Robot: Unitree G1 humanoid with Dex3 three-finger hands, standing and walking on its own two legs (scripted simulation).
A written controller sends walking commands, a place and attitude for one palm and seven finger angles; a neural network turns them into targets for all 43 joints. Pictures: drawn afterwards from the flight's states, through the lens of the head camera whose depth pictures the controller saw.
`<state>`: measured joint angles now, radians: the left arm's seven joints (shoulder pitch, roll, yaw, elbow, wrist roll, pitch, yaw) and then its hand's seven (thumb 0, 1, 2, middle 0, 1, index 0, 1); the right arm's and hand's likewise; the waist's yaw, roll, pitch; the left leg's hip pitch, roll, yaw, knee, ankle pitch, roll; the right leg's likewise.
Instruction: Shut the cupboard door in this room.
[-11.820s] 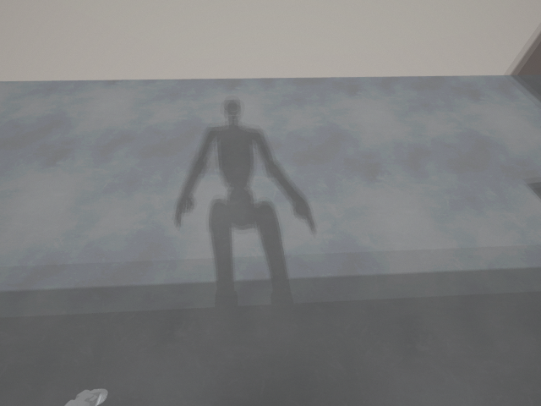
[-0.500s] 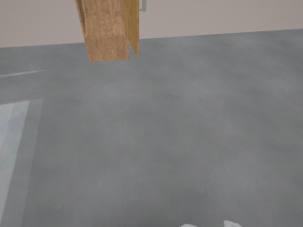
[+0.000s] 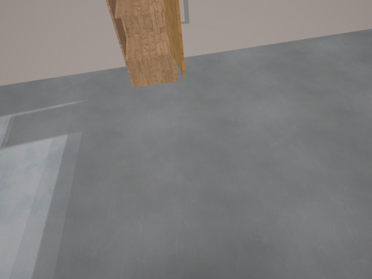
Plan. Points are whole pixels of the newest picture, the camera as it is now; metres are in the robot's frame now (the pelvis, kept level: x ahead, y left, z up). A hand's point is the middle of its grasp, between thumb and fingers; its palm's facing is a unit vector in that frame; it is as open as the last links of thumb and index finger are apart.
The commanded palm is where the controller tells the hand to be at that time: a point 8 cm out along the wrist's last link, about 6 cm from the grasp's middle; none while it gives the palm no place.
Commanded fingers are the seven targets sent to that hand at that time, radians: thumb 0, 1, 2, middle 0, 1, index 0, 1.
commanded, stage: turn or walk to find it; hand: left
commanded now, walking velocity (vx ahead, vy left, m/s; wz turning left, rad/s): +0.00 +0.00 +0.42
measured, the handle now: (183, 10) +1.53 +0.10 -0.04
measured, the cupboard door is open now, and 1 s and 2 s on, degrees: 97 97 97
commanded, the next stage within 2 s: stand and wait in 0.20 s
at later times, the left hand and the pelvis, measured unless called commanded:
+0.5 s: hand out of the picture -0.04 +0.23 -0.17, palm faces +0.15 -0.97 -0.20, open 7.4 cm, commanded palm none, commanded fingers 0.00 0.90 0.90 -0.20 -0.30 -0.20 -0.30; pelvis -0.02 +0.04 +0.00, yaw +6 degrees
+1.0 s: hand out of the picture -0.04 +0.19 -0.17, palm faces +0.27 -0.95 -0.14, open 7.4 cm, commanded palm none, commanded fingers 0.00 0.90 0.90 -0.20 -0.30 -0.20 -0.30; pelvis +0.07 +0.06 +0.00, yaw +10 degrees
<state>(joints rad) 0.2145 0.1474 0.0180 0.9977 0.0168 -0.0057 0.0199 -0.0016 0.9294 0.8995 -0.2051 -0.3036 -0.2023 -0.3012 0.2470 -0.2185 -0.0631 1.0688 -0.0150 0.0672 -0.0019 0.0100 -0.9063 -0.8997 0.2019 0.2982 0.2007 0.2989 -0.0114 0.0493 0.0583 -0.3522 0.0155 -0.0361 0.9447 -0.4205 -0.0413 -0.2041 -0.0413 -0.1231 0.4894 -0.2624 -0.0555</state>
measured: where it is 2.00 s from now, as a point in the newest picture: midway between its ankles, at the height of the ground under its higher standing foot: (177, 276)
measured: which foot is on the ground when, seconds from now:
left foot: up 0.00-0.24, down 0.26-0.64, up 0.66-1.00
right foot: down 0.00-0.26, up 0.28-0.60, down 0.62-1.00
